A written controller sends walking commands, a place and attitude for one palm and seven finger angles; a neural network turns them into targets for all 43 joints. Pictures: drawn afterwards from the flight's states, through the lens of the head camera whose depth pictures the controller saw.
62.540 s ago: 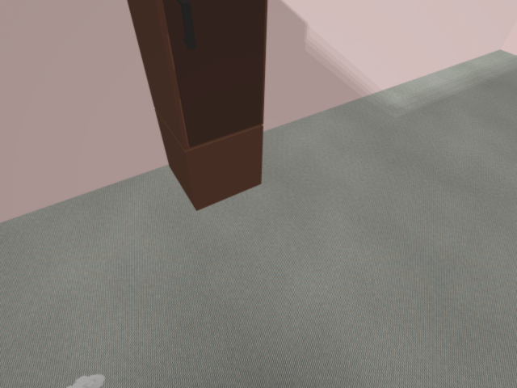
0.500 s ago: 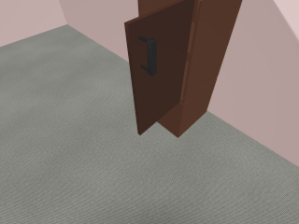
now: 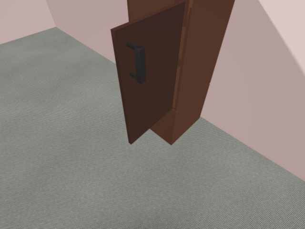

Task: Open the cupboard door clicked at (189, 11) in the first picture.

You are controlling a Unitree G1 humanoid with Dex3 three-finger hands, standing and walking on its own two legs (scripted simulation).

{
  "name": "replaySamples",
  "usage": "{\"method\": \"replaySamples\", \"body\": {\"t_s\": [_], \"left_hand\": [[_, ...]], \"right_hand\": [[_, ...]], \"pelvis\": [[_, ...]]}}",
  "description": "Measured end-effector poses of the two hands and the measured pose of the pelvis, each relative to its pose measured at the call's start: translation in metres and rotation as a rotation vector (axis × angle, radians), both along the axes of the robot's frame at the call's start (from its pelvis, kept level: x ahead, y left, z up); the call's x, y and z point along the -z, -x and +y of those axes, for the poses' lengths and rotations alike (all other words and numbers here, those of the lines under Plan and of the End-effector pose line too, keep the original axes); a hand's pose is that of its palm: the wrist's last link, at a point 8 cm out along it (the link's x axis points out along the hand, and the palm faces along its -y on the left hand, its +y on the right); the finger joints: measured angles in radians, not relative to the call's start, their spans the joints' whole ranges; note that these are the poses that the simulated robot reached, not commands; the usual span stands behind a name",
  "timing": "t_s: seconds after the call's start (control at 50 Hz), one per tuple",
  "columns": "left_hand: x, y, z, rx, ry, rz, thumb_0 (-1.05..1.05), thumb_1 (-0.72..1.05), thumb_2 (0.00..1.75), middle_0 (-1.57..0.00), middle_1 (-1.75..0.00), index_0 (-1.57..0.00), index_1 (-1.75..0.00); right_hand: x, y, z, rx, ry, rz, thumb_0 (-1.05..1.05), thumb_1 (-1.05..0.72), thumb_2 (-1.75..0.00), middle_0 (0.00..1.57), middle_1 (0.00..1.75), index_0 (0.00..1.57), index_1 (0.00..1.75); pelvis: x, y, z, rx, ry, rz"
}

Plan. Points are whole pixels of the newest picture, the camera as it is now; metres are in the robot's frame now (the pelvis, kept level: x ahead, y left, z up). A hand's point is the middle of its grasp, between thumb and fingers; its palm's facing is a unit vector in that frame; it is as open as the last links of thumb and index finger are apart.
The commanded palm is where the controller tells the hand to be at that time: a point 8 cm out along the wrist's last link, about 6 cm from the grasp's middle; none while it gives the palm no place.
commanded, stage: look to check the result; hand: left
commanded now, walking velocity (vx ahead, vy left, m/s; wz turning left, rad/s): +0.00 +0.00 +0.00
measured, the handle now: (135, 63) +0.59 +0.08 +0.13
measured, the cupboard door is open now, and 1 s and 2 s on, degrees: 92 92 92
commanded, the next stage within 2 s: stand and wait in 0.48 s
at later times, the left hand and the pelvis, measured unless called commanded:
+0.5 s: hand out of the picture -0.03 +0.17 -0.17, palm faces +0.04 -0.98 -0.20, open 7.4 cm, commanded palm none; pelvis +0.00 +0.01 +0.00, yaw +0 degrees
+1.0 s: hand out of the picture +0.00 +0.18 -0.17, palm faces +0.03 -0.98 -0.21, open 7.4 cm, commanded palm none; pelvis +0.01 +0.00 +0.00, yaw -1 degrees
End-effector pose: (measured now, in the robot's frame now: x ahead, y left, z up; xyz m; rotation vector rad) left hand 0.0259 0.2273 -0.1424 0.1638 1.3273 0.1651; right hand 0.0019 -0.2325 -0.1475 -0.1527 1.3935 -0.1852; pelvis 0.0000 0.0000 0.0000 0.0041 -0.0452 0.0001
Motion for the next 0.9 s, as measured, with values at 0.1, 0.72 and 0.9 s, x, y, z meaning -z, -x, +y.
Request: {"method": "replaySamples", "body": {"t_s": [0.1, 0.72, 0.9], "left_hand": [[0.0, 0.011, -0.001, -0.015, -0.001, 0.039, 0.01, 0.92, 0.9, -0.2, -0.3, -0.2, -0.3], [0.0, 0.042, -0.001, -0.036, 0.013, 0.124, 0.01, 0.91, 0.9, -0.2, -0.3, -0.2, -0.3], [0.0, 0.031, 0.002, -0.025, 0.005, 0.095, 0.0, 0.91, 0.9, -0.2, -0.3, -0.2, -0.3]], "right_hand": [[0.002, -0.001, 0.004, 0.001, -0.01, 0.011, 0.01, -0.91, -0.9, 0.2, 0.3, 0.2, 0.3], [0.002, -0.003, 0.017, 0.001, -0.027, 0.021, 0.01, -0.91, -0.9, 0.2, 0.3, 0.2, 0.3], [0.001, -0.004, 0.013, 0.005, -0.022, 0.017, 0.01, -0.91, -0.9, 0.2, 0.3, 0.2, 0.3]], "pelvis": [[0.0, -0.003, -0.001, 0.001, 0.002, 0.0], [-0.001, -0.006, 0.006, 0.007, -0.004, 0.002], [-0.001, -0.006, 0.004, 0.009, -0.002, 0.002]]}}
